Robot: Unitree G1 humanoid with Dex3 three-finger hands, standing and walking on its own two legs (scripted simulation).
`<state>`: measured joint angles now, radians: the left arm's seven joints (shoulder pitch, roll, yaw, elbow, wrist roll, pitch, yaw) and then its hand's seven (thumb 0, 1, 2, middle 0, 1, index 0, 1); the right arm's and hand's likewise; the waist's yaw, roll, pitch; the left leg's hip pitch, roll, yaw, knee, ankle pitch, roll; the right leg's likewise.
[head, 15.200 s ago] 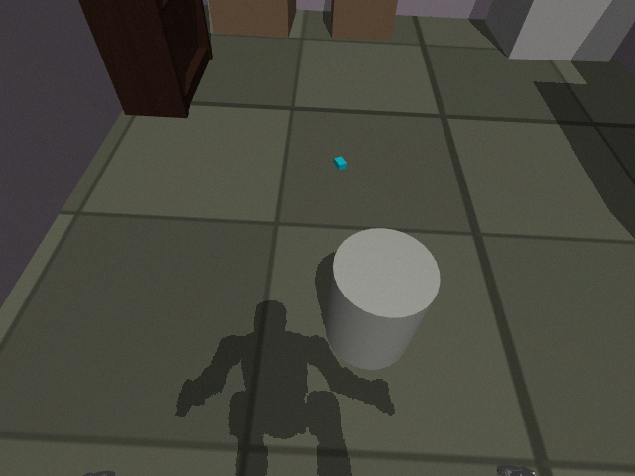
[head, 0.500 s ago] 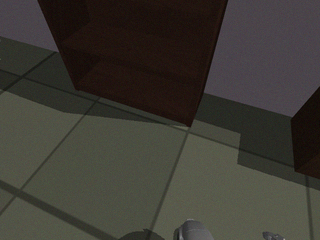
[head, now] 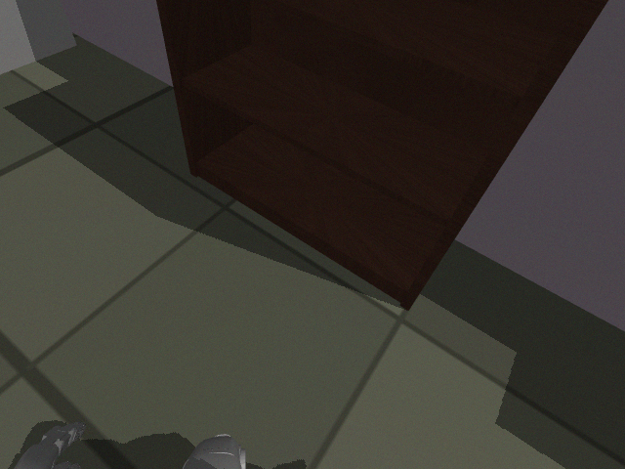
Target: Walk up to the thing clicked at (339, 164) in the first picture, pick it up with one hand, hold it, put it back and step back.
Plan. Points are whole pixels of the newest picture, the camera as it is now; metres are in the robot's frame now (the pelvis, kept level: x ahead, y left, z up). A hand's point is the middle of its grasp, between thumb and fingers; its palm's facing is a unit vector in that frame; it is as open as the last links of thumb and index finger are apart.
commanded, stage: walk up
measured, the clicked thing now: out of the picture +0.19 +1.43 -0.74
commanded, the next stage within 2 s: none
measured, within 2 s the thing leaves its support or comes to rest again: neither
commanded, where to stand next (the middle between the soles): +0.30 -0.01 m, yaw +85 degrees
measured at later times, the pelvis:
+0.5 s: pelvis +0.20 -0.08 +0.00, yaw +26 degrees
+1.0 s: pelvis +0.27 -0.09 -0.01, yaw +52 degrees
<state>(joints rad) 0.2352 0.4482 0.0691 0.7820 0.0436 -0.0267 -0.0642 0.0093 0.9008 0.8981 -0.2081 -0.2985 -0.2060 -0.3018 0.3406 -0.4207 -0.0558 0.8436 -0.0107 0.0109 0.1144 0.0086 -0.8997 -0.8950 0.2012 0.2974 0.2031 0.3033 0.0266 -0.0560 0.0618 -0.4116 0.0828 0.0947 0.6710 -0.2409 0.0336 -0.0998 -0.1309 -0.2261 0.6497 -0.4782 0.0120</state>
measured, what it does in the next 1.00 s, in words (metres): walks ahead, turning left: left foot, then right foot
